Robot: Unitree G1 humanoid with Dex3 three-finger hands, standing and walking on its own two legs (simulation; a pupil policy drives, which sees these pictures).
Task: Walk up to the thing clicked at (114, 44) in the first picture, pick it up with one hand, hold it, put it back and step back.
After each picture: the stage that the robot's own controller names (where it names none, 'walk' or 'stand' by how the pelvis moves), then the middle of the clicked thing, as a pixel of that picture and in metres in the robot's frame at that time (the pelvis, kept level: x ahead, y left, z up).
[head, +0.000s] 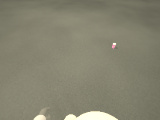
stand; (113, 45) +1.76 -0.54 -0.72
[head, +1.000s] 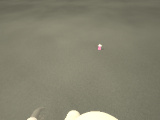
walk; (99, 47) +1.70 -0.08 -0.70
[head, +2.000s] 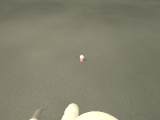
walk; (81, 58) +1.17 +0.22 -0.71
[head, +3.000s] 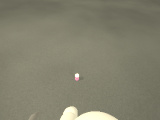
walk; (77, 77) +0.71 +0.18 -0.69
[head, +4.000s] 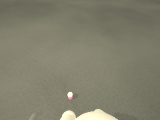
walk; (70, 95) +0.41 +0.20 -0.71
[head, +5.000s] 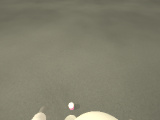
stand; (71, 106) +0.30 +0.20 -0.72
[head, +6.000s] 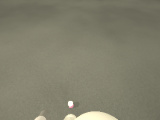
stand; (70, 104) +0.30 +0.20 -0.72
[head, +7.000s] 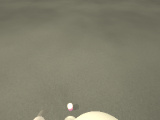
stand; (70, 106) +0.29 +0.21 -0.73
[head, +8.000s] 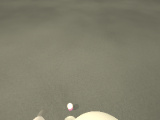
stand; (70, 106) +0.28 +0.21 -0.73
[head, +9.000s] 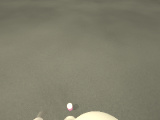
go down; (69, 106) +0.28 +0.21 -0.73
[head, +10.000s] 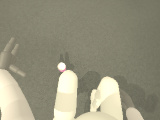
go down; (62, 67) +0.38 +0.23 -0.33
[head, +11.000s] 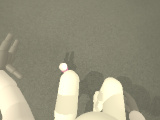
approach; (63, 67) +0.36 +0.24 -0.30
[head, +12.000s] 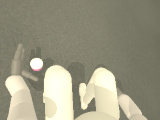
close in; (36, 65) +0.34 +0.27 -0.22
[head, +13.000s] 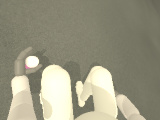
close; (31, 64) +0.35 +0.27 -0.21
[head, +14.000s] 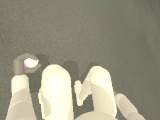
lift; (30, 63) +0.35 +0.27 -0.22
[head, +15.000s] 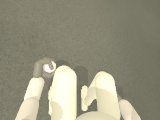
lift; (48, 68) +0.31 +0.25 -0.16
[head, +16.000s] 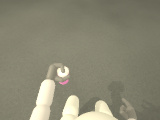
lift; (63, 75) +0.31 +0.18 +0.01
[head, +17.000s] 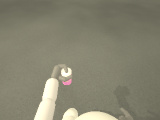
hold; (66, 76) +0.32 +0.17 +0.00
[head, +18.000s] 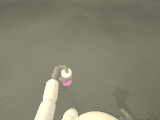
hold; (66, 77) +0.32 +0.17 +0.00
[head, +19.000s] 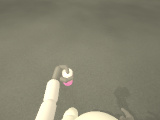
crouch; (67, 77) +0.32 +0.17 +0.00
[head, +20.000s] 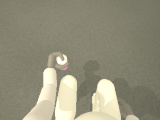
crouch; (62, 62) +0.40 +0.20 -0.09
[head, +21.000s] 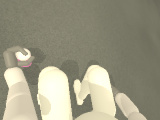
lower; (24, 58) +0.39 +0.29 -0.22
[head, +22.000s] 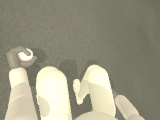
lower; (26, 58) +0.39 +0.28 -0.22
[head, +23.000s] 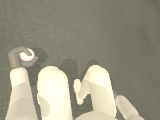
lower; (27, 58) +0.39 +0.28 -0.22
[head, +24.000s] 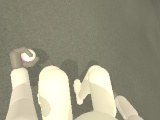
lower; (28, 58) +0.38 +0.28 -0.22
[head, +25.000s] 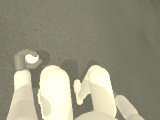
loosen; (31, 60) +0.37 +0.26 -0.22
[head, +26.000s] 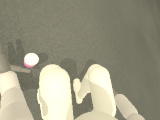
withdraw; (30, 60) +0.37 +0.25 -0.22
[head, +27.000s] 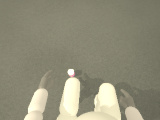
walk; (71, 73) +0.39 +0.20 -0.43
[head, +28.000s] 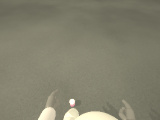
stand; (72, 102) +0.33 +0.17 -0.66
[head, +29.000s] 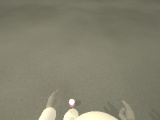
stand; (72, 102) +0.33 +0.18 -0.66
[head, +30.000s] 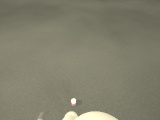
stand; (73, 102) +0.34 +0.17 -0.71
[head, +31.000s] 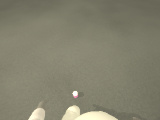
walk; (75, 94) +0.36 +0.17 -0.70
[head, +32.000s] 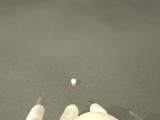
walk; (73, 82) +0.50 +0.18 -0.70
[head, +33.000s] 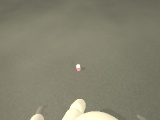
walk; (78, 67) +0.80 +0.27 -0.70
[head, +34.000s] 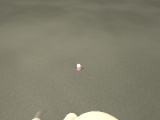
stand; (78, 67) +1.00 +0.21 -0.71
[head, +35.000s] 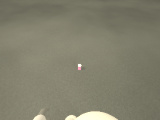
stand; (79, 67) +0.98 +0.20 -0.73
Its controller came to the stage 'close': yes
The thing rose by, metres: 0.71
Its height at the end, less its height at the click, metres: +0.00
